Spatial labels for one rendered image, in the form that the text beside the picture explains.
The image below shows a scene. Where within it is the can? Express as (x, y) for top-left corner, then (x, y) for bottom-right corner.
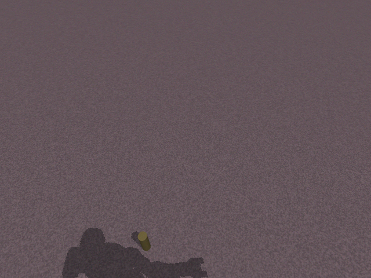
(138, 231), (151, 251)

